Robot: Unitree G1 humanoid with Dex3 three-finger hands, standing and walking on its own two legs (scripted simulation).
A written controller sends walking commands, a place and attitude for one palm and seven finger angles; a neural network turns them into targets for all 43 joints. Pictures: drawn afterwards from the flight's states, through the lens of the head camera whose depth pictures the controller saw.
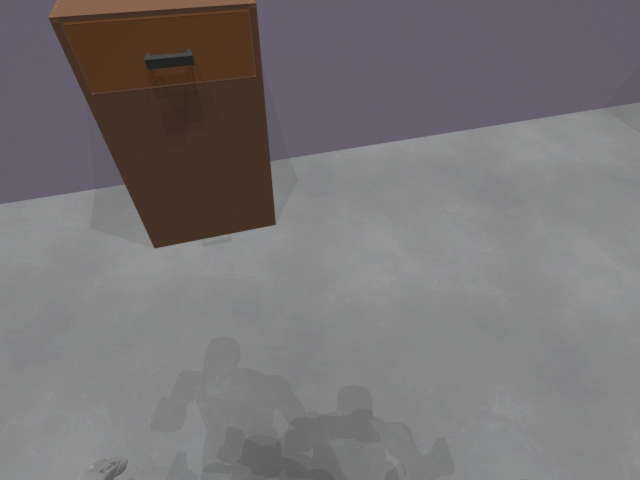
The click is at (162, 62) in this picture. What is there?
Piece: drawer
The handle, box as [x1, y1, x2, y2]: [144, 49, 194, 69]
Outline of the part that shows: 190,49 187,49 187,51 183,53 151,56 149,53 146,53 146,55 144,56 144,60 147,69 194,64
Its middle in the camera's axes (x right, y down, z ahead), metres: -0.42 -0.50 +1.06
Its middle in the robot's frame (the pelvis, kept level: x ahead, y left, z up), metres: +1.11 +0.48 +0.00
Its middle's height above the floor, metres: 0.77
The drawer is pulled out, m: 0.00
